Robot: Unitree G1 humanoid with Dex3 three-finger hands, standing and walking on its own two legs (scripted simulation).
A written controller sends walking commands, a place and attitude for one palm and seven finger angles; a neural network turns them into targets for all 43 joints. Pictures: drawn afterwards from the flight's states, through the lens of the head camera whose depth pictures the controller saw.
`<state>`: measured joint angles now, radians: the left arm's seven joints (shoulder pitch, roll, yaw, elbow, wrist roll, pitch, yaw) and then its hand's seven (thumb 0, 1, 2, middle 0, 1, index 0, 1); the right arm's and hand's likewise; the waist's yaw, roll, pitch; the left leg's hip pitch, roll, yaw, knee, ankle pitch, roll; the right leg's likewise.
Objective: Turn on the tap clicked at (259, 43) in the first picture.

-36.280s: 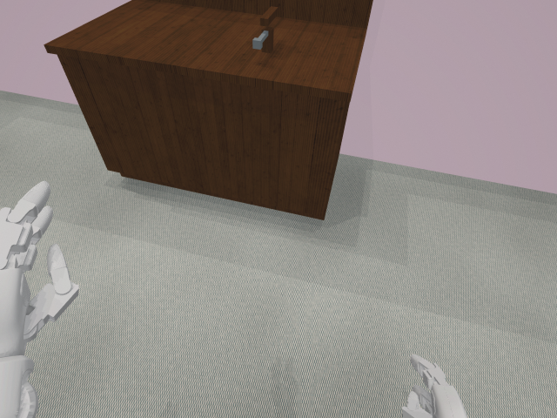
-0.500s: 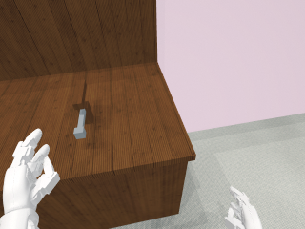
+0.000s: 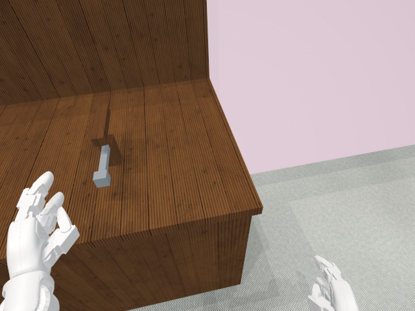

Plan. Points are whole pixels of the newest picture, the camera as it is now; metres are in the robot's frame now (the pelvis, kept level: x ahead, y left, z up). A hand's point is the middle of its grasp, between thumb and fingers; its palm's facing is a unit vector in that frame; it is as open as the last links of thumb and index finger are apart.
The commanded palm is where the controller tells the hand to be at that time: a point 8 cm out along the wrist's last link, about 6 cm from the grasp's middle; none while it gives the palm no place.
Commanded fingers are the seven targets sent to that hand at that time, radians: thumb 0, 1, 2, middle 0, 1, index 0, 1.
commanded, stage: reach beside the lever's end, fingers flat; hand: left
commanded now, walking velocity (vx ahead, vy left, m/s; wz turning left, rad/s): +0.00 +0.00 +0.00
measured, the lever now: (102, 178) +0.36 +0.29 +0.05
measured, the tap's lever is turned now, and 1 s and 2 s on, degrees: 0 0 0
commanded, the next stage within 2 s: push the lever round in 1.82 s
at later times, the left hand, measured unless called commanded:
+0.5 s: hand (75, 218) +0.24 +0.26 +0.10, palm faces +0.49 -0.86 -0.10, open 7.5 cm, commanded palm +0.21 +0.31 +0.10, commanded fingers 0.00 0.90 0.90 -0.18 -0.24 -0.18 -0.24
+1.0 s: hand (87, 201) +0.29 +0.28 +0.07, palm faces +0.50 -0.86 -0.10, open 7.7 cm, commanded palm +0.26 +0.32 +0.07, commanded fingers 0.00 0.90 0.90 -0.16 -0.17 -0.16 -0.17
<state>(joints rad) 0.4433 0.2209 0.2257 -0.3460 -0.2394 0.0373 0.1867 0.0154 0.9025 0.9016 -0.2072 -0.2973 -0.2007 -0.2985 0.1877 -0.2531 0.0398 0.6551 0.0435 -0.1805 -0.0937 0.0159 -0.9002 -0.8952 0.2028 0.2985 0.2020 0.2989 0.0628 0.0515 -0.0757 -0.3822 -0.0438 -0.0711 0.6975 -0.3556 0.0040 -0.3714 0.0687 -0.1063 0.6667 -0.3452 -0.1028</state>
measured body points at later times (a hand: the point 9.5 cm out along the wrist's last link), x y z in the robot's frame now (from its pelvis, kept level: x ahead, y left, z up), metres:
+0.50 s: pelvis +0.00 +0.01 +0.00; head +0.00 +0.00 +0.45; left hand +0.21 +0.31 +0.10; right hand +0.18 -0.22 -0.09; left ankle +0.00 +0.12 -0.72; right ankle +0.01 -0.05 -0.72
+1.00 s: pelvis +0.00 +0.03 +0.00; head +0.03 +0.02 +0.44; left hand +0.26 +0.32 +0.08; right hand +0.16 -0.22 -0.11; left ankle +0.00 +0.12 -0.72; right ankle +0.01 -0.05 -0.72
